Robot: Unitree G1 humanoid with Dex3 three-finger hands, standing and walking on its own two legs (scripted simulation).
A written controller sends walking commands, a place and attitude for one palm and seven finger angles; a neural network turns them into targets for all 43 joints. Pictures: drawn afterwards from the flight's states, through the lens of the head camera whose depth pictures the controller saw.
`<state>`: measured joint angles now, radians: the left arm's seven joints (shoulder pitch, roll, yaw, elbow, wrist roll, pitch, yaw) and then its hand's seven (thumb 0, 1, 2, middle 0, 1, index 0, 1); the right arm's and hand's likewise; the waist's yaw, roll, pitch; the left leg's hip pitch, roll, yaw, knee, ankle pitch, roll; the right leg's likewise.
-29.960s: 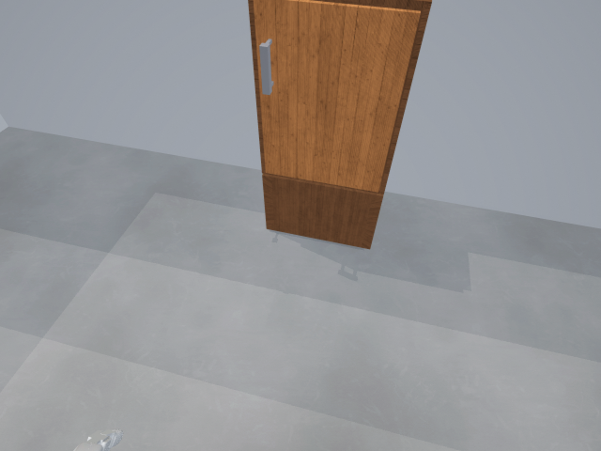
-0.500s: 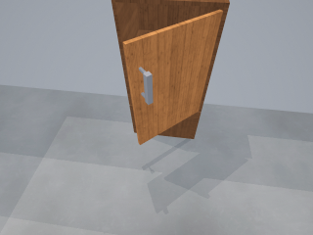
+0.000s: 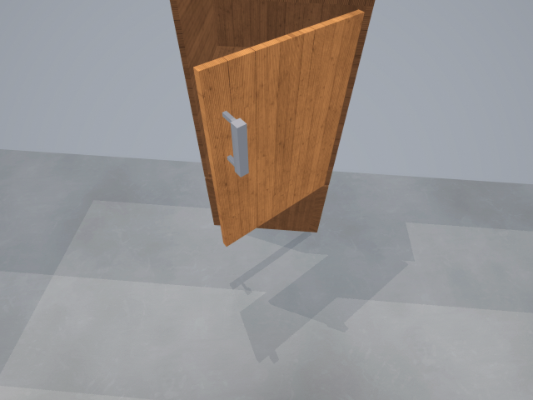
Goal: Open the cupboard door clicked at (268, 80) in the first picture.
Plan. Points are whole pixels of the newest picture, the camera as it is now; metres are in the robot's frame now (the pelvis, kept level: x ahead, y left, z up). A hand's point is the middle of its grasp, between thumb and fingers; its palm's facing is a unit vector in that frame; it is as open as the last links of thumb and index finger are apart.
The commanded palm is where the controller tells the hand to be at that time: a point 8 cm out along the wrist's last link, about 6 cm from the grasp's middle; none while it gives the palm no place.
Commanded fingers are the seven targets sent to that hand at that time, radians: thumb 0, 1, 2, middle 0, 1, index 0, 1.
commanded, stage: walk to a spot facing it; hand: left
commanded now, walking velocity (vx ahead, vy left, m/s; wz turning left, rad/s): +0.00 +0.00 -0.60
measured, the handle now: (234, 144) +0.60 +0.11 +0.01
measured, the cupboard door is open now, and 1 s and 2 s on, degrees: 42 42 42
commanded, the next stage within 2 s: none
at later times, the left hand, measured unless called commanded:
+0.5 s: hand out of the picture +0.11 +0.15 -0.16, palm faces -0.21 -0.95 -0.25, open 7.4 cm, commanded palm none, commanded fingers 0.00 0.90 0.90 -0.20 -0.30 -0.20 -0.30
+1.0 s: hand (227, 360) +0.21 +0.09 -0.17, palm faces -0.53 -0.80 -0.29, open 7.4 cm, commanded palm none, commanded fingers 0.00 0.90 0.90 -0.20 -0.30 -0.20 -0.30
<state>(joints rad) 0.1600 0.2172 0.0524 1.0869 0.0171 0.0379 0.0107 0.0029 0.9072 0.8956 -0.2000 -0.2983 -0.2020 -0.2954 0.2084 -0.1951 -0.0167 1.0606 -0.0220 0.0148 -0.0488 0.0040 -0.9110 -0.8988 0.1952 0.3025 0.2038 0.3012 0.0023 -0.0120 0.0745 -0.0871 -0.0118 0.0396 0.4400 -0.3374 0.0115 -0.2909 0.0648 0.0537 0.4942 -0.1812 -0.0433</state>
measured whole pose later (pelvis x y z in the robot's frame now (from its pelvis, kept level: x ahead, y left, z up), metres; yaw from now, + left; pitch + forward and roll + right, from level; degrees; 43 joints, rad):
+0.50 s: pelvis +0.01 -0.04 +0.00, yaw -16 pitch +2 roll +2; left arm 0.21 0.21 0.08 0.94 0.03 0.04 0.00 0.00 0.90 0.90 -0.20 -0.30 -0.21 -0.30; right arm 0.07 -0.22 -0.06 0.89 0.00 0.03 -0.03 0.01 -0.91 -0.90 0.19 0.30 0.20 0.30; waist 0.03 -0.04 0.12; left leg -0.37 0.01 -0.01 0.79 -0.44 -0.04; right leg -0.33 0.09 0.18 0.49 -0.18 -0.05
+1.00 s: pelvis +0.02 -0.06 -0.01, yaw -34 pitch +1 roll +1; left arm 0.18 0.26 0.08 0.88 0.03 0.04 0.00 0.00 0.91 0.90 -0.20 -0.30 -0.20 -0.30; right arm 0.14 -0.26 -0.05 0.89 -0.01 0.05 -0.02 0.01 -0.91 -0.90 0.20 0.30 0.20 0.30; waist 0.01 -0.02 0.14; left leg -0.44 0.06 0.04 1.04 -0.52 -0.06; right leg -0.37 0.02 0.08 0.61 -0.25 -0.02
